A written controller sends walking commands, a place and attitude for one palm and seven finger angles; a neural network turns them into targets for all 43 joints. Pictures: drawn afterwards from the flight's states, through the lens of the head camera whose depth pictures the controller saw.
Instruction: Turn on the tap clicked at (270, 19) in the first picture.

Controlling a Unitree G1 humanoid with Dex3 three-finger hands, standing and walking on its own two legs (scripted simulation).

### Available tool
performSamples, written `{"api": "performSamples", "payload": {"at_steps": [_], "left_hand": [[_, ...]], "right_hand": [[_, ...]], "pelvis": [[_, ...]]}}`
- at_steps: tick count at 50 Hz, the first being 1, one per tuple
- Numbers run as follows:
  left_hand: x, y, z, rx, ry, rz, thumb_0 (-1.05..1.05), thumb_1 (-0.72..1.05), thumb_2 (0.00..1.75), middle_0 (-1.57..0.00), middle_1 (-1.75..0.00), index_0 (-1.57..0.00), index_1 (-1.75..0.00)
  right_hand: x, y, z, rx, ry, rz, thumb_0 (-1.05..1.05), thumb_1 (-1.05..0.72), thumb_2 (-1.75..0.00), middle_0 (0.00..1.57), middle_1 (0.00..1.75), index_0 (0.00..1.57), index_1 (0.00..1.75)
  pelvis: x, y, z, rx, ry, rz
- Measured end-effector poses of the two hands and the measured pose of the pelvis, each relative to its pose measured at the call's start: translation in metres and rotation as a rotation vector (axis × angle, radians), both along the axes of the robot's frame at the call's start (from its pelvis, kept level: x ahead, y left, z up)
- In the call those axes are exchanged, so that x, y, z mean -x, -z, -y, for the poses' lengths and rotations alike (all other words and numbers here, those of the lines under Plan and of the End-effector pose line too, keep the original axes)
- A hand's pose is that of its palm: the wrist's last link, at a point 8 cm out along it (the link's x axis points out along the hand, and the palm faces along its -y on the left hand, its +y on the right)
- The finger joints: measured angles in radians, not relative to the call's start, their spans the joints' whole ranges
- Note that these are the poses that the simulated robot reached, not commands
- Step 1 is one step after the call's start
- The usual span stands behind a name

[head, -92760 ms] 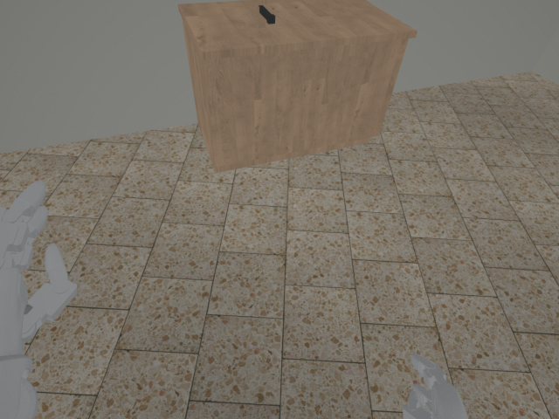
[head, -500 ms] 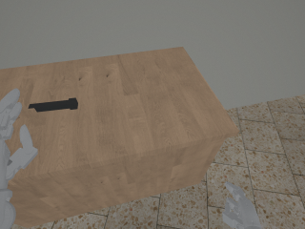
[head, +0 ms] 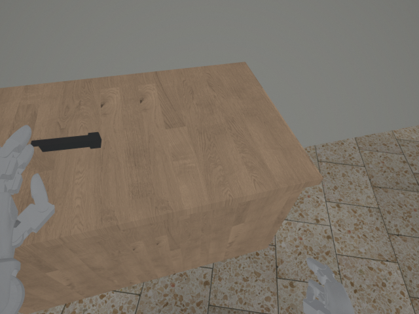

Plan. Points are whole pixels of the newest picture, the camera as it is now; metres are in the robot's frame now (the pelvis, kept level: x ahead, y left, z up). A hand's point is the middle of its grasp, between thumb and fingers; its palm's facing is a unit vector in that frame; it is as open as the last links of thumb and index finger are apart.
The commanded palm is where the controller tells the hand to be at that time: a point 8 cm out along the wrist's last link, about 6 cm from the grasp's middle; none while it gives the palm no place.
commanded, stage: look again from close up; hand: left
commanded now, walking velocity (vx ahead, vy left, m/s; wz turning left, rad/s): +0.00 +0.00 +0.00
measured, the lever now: (94, 140) +0.48 +0.32 +0.00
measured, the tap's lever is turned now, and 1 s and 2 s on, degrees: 86 86 86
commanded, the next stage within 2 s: turn the palm inward beside the body in 0.14 s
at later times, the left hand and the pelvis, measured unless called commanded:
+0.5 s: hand (67, 212) +0.22 +0.23 +0.14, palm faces +0.33 -0.88 -0.35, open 7.4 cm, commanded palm +0.16 +0.27 +0.17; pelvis +0.01 -0.02 -0.01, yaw +1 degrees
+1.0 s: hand (95, 211) +0.23 +0.19 +0.14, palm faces +0.42 -0.84 -0.34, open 7.5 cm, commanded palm +0.16 +0.24 +0.15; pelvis +0.05 -0.07 -0.02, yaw +3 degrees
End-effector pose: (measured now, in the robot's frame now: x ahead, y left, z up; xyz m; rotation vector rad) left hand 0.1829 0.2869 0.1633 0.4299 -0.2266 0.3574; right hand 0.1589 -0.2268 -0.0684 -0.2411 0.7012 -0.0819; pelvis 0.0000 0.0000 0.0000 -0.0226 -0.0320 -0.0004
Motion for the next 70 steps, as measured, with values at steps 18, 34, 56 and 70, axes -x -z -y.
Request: {"api": "performSamples", "payload": {"at_steps": [18,34,56,70], "left_hand": [[-0.027,-0.057,-0.029,-0.120,-0.040,0.132,0.01,0.88,0.90,-0.21,-0.30,-0.21,-0.31],[0.042,-0.002,0.036,-0.023,-0.141,0.114,0.02,0.88,0.89,-0.21,-0.30,-0.21,-0.31],[0.014,0.001,0.047,0.084,-0.134,0.017,0.01,0.89,0.90,-0.21,-0.30,-0.21,-0.31],[0.033,0.020,0.053,0.159,-0.107,-0.002,0.02,0.89,0.90,-0.20,-0.30,-0.20,-0.31]], "right_hand": [[-0.030,0.001,-0.013,-0.011,-0.142,0.025,0.01,-0.91,-0.90,0.20,0.30,0.20,0.30],[-0.054,0.016,0.022,-0.015,-0.184,0.096,0.01,-0.91,-0.90,0.20,0.30,0.20,0.30],[-0.082,0.025,0.062,-0.020,-0.076,0.109,0.01,-0.91,-0.90,0.20,0.30,0.20,0.30],[-0.076,0.015,0.023,-0.046,-0.147,0.190,0.01,-0.91,-0.90,0.20,0.30,0.20,0.30]], "pelvis": [[-0.013,0.001,0.008,-0.017,-0.034,-0.022],[-0.009,0.019,0.053,-0.015,-0.074,-0.029],[-0.054,0.019,0.065,-0.025,-0.075,-0.080],[-0.030,0.020,0.053,-0.018,-0.089,-0.062]]}}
